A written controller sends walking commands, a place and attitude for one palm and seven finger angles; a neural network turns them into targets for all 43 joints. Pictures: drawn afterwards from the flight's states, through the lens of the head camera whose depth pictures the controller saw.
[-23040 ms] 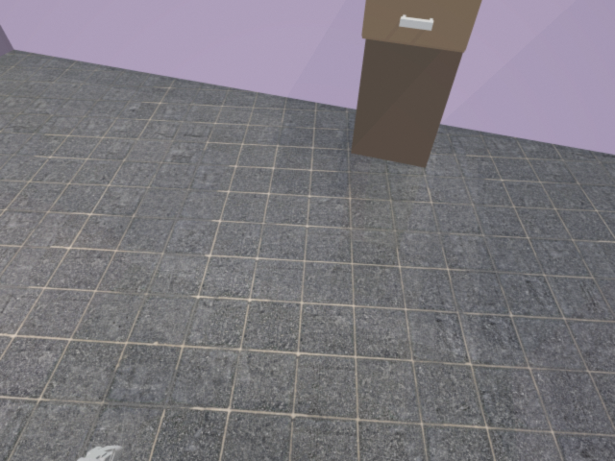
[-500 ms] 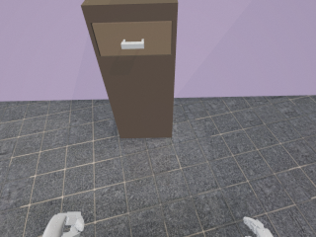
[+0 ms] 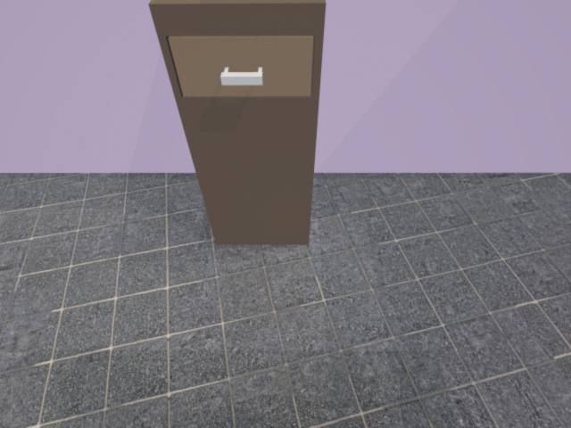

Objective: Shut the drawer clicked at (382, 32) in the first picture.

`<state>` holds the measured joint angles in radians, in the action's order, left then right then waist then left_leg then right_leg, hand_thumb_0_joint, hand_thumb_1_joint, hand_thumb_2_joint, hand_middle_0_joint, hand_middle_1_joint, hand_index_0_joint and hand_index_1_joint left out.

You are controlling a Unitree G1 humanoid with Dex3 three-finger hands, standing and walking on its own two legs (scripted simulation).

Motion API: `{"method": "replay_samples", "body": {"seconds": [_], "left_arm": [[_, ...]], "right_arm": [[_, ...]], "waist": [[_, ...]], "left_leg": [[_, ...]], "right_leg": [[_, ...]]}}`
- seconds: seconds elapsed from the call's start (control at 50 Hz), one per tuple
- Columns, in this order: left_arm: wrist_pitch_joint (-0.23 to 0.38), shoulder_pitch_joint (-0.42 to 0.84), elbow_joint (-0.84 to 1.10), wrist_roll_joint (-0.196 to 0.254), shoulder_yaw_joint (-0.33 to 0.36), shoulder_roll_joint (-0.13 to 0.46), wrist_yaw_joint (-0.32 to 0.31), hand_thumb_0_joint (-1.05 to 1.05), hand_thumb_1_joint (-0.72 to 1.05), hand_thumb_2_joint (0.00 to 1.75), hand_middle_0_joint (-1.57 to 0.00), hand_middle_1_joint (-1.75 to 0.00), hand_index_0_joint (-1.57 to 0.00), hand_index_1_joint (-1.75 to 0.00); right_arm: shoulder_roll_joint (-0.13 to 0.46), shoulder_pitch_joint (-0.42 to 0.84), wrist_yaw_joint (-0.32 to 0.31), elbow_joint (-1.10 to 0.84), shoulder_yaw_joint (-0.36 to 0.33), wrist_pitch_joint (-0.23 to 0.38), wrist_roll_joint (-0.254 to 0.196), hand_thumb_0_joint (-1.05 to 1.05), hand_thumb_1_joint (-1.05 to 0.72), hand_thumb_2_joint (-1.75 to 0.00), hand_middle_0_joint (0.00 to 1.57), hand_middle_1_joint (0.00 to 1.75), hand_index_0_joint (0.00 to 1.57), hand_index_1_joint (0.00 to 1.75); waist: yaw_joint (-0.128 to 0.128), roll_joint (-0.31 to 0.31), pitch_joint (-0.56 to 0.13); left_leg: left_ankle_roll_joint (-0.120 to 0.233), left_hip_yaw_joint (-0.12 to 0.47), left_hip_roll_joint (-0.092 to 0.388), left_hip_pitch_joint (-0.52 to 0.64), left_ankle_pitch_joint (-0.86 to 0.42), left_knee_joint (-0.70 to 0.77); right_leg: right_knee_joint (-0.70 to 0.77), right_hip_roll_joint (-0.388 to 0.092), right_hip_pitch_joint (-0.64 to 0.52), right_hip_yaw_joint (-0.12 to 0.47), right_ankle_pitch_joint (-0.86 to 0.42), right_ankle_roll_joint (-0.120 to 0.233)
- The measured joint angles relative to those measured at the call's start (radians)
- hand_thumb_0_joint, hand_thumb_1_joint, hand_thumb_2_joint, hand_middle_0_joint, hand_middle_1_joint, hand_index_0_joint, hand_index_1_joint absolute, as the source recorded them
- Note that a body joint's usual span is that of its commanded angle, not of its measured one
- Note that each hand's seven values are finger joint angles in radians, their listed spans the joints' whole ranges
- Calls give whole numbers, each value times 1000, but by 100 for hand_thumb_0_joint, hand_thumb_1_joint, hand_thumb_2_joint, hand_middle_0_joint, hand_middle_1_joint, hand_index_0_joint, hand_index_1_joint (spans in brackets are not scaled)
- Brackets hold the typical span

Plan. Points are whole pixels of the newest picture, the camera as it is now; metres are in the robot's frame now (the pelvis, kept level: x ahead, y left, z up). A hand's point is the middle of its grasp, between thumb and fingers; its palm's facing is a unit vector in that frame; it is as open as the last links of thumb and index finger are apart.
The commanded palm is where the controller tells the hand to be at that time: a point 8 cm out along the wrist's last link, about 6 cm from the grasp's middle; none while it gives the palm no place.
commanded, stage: let the arm hang, fingers relaxed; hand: left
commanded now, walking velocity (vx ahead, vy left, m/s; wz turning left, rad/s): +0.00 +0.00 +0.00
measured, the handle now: (242, 74) +0.91 +0.17 +0.03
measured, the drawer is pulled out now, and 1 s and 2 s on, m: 0.00 0.00 0.00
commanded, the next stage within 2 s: look to check the result in 0.40 s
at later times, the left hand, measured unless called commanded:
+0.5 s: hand out of the picture +0.04 +0.18 -0.17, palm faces +0.01 -0.97 -0.23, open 7.4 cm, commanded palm none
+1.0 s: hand out of the picture +0.06 +0.19 -0.16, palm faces +0.00 -0.97 -0.26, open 7.4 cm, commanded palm none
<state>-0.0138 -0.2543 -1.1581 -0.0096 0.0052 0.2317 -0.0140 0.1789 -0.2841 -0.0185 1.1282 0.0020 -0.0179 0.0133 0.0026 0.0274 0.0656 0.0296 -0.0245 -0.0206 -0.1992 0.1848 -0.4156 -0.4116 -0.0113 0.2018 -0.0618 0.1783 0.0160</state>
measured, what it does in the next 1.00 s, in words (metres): stands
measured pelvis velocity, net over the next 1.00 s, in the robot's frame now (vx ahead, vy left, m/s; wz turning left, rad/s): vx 0.03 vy -0.02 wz -0.01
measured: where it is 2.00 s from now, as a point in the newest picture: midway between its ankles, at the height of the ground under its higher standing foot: outside the picture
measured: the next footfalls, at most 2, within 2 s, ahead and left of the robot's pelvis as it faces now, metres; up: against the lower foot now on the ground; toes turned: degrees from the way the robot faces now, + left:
none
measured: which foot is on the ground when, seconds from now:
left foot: down 0.00-1.00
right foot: down 0.00-1.00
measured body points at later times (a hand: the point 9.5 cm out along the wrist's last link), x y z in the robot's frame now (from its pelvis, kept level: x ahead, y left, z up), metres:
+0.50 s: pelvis +0.01 -0.01 +0.00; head +0.03 -0.02 +0.45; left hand +0.05 +0.23 -0.15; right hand +0.03 -0.25 -0.16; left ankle +0.03 +0.10 -0.74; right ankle +0.03 -0.11 -0.74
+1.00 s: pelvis +0.03 -0.02 +0.00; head +0.04 -0.03 +0.45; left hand +0.06 +0.24 -0.14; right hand +0.05 -0.27 -0.16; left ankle +0.03 +0.10 -0.74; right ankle +0.03 -0.11 -0.74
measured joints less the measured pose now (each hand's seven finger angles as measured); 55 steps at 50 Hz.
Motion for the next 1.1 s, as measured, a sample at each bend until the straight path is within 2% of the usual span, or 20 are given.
{"method": "replay_samples", "body": {"seconds": [0.12, 0.32, 0.76, 1.1], "left_arm": [[8, 37, 16, -1, 2, -27, 0, 1, 91, 90, -25, -35, -24, -36], [18, 70, 29, -2, 3, -52, 2, 1, 91, 90, -21, -30, -20, -31], [18, 58, -4, 2, 7, -9, 0, 1, 91, 90, -20, -30, -20, -30], [25, 89, 7, 2, 5, -11, 1, 1, 91, 90, -21, -30, -20, -30]], "right_arm": [[-12, 22, 0, -2, -3, 8, 2, 0, -91, -90, 20, 30, 20, 30], [-3, 44, -6, 0, -7, 18, 2, 0, -91, -90, 20, 30, 20, 30], [34, 72, -8, 12, -8, 12, 0, 0, -91, -90, 20, 30, 20, 30], [42, 94, -8, 13, -5, 15, 0, 0, -91, -90, 20, 30, 20, 30]], "waist": [[-4, -2, -14], [-8, -14, -17], [-2, -8, 2], [-5, -8, -8]], "left_leg": [[-1, -4, 0, 6, 1, 4], [-7, -2, 3, 22, 2, 20], [-25, 3, 21, 53, 9, 46], [-34, 1, 30, 75, 12, 67]], "right_leg": [[-5, 0, 0, 4, 5, 0], [5, 3, -14, 3, 9, 4], [41, 23, -48, -1, 12, 19], [58, 32, -67, 1, 15, 26]]}}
